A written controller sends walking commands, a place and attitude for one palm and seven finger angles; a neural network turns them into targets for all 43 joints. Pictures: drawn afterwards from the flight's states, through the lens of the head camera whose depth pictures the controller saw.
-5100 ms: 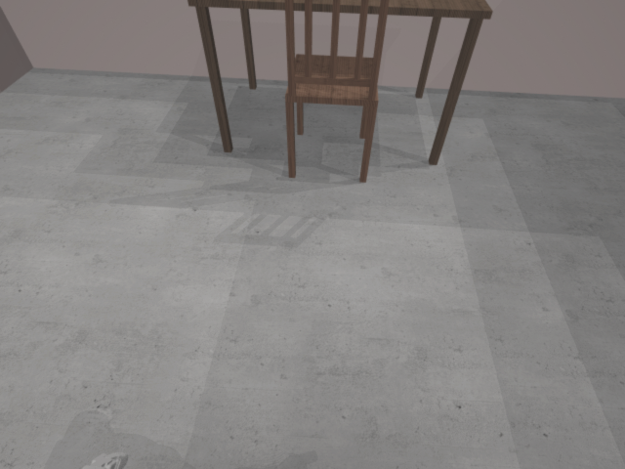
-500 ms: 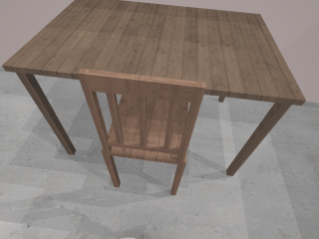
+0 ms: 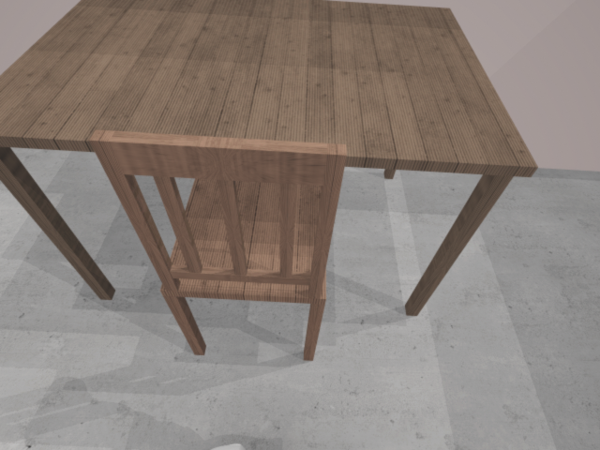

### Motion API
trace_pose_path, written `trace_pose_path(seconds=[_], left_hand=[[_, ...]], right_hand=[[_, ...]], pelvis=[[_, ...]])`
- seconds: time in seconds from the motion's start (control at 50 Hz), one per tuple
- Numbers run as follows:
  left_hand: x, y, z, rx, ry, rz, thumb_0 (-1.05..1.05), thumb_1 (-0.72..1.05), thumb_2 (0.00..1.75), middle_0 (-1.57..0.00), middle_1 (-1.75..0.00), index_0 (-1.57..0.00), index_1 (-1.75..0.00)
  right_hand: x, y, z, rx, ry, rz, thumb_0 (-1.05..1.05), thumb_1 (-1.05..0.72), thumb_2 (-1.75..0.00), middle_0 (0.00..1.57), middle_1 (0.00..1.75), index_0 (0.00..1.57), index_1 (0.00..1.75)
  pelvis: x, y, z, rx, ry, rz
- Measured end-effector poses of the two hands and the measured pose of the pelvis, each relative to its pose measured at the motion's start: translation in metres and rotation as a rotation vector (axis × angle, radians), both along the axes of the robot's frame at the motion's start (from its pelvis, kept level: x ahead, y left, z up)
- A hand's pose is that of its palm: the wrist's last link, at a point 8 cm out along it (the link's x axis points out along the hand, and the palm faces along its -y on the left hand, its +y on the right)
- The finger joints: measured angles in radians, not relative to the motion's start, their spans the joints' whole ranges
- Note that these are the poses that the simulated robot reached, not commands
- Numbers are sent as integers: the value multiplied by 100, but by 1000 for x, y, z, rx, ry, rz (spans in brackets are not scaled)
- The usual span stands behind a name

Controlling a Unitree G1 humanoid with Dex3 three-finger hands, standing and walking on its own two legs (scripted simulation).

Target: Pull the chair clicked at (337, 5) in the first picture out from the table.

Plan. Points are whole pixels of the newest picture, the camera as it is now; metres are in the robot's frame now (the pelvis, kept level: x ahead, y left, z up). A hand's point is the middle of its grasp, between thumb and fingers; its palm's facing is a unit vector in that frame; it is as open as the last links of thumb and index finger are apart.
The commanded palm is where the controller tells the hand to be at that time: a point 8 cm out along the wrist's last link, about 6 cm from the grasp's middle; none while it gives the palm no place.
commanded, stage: come to a stop and stand still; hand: left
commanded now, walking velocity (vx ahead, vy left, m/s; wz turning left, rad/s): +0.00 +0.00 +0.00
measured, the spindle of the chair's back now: (234, 231) +0.49 +0.16 -0.08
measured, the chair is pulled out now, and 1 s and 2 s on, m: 0.00 0.00 0.00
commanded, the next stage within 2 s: look again from close up in 0.38 s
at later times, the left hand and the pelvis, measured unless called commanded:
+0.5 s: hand out of the picture +0.06 +0.17 -0.16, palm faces +0.02 -0.98 -0.20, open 7.4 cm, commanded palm none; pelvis +0.00 -0.01 +0.01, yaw +2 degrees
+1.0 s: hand out of the picture -0.03 +0.19 -0.17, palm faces +0.05 -0.98 -0.18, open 7.4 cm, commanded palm none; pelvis +0.00 +0.02 +0.01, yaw +2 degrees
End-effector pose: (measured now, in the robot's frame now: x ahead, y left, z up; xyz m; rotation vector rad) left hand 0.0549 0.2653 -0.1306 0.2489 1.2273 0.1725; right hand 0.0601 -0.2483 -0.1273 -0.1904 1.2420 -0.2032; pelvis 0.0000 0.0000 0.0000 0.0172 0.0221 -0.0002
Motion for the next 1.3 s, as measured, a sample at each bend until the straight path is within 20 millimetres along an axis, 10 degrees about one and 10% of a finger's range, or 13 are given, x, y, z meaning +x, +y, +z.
trace_pose_path(seconds=[0.14, 0.3, 0.8, 1.3], left_hand=[[22, -6, 4, 20, -74, -24, 1, 91, 90, -20, -30, -20, -30], [39, -23, 9, -24, -139, -32, 1, 91, 90, -20, -30, -20, -30], [-87, -32, -6, -95, 187, 97, 1, 91, 90, -20, -30, -20, -30], [-87, -29, -3, -107, 180, 87, 1, 91, 90, -20, -30, -20, -30]], right_hand=[[-24, -37, -2, -61, 4, -15, 0, -91, -90, 20, 30, 20, 30], [-32, -29, 3, -36, 28, 10, 0, -91, -90, 20, 30, 20, 30], [-26, 24, 1, 51, 82, 25, 0, -92, -90, 20, 30, 20, 30], [-63, 48, -3, 88, 150, -22, 0, -92, -90, 20, 30, 20, 30]], pelvis=[[-3, -6, -7, -36, -38, 39], [-4, -11, 0, -39, -34, 40], [-2, 7, 11, -30, -49, 30], [-6, 20, 14, -21, -46, 25]])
